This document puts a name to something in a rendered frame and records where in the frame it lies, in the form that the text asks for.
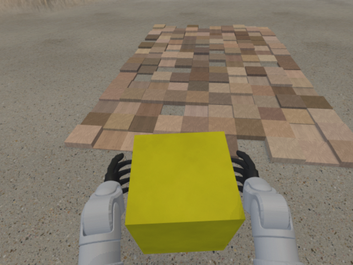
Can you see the robot right hand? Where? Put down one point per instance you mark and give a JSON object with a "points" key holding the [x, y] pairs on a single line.
{"points": [[248, 171]]}

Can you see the robot left forearm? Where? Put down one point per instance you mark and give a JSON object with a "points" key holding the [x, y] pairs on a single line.
{"points": [[100, 229]]}

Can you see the carton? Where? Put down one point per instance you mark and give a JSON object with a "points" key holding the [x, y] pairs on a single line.
{"points": [[183, 194]]}

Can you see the robot right forearm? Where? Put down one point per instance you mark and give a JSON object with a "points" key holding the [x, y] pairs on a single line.
{"points": [[272, 226]]}

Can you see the robot left hand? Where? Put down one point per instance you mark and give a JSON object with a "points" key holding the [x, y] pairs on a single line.
{"points": [[113, 173]]}

